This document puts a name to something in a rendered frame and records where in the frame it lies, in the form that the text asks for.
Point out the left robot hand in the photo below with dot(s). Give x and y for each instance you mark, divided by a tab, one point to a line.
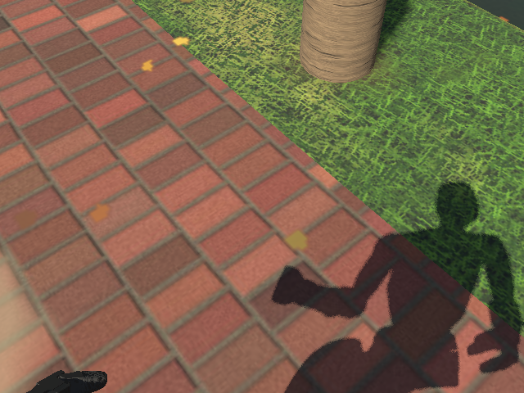
76	382

